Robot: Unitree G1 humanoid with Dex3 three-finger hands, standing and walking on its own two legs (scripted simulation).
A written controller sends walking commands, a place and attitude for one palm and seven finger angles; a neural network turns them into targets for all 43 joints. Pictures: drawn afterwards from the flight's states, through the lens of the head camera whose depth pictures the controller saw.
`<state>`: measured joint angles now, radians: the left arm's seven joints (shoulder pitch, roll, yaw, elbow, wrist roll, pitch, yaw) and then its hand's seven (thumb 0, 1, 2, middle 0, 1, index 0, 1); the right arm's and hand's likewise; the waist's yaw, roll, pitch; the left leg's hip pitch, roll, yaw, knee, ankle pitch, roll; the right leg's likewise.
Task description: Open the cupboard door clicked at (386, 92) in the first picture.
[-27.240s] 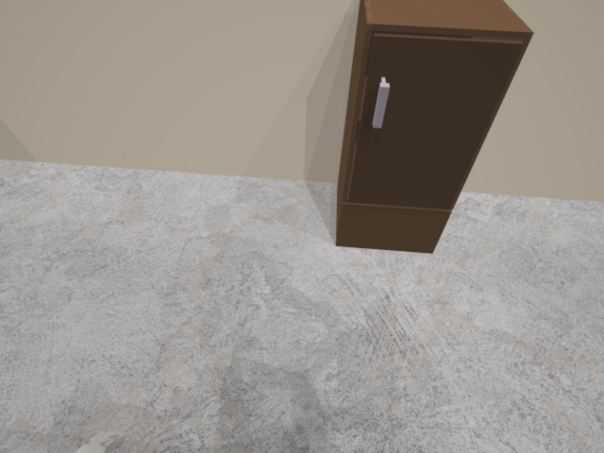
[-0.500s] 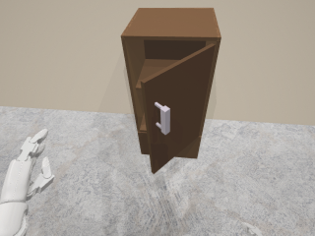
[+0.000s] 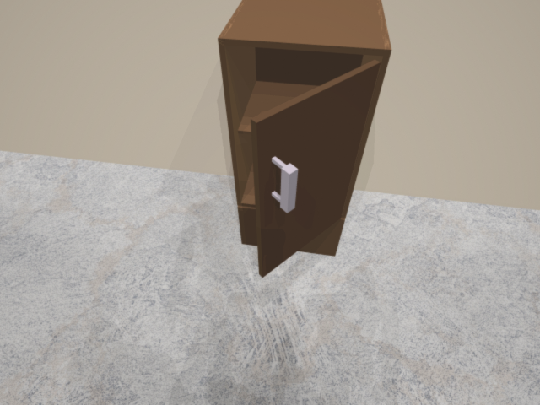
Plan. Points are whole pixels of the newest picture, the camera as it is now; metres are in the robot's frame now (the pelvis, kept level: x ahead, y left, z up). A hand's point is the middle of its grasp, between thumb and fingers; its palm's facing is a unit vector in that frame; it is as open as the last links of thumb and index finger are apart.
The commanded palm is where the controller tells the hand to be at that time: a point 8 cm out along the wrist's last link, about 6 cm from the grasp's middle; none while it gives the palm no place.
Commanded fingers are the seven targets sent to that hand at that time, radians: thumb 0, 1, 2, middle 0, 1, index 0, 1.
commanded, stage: let the arm hang, fingers relaxed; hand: left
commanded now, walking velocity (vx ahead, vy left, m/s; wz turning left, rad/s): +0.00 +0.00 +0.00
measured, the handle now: (282, 184) +0.58 +0.01 -0.05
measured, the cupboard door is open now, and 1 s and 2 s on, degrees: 49 49 49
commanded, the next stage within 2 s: look to check the result in 0.52 s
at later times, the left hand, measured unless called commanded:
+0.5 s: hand out of the picture +0.01 +0.18 -0.17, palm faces +0.03 -0.98 -0.18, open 7.4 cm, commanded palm none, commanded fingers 0.00 0.90 0.90 -0.20 -0.30 -0.20 -0.30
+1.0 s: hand out of the picture +0.04 +0.18 -0.17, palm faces +0.02 -0.98 -0.20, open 7.4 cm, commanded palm none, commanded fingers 0.00 0.90 0.90 -0.20 -0.30 -0.20 -0.30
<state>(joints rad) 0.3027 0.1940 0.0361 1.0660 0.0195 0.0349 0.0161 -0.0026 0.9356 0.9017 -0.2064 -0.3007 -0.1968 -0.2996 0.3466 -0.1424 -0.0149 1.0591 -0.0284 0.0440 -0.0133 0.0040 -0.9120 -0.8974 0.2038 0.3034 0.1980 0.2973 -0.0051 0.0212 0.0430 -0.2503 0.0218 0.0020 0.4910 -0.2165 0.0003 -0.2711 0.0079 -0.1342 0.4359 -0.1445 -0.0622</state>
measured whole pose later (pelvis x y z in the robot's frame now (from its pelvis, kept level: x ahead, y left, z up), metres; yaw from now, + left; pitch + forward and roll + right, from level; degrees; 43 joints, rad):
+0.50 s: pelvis +0.01 +0.01 +0.00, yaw -1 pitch -1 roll +0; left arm 0.28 0.12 0.04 1.13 0.02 0.01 0.03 0.01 0.92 0.90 -0.20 -0.30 -0.20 -0.30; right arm 0.36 -0.09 -0.02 1.11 -0.03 0.02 -0.03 0.00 -0.91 -0.90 0.20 0.30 0.20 0.30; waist -0.01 0.01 0.03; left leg -0.23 0.00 0.03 0.45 -0.21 0.01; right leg -0.27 -0.01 -0.10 0.44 -0.14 -0.04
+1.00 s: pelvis +0.03 +0.01 +0.01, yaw -1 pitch -1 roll +0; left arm 0.25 0.13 0.02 1.15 0.01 0.00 0.03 0.01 0.92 0.90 -0.20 -0.30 -0.19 -0.30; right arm 0.29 -0.11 -0.01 1.12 -0.02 0.01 -0.03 0.00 -0.91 -0.90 0.20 0.30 0.20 0.30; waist -0.01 0.02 0.06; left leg -0.16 0.01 0.04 0.41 -0.22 0.00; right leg -0.22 0.00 -0.09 0.41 -0.17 -0.04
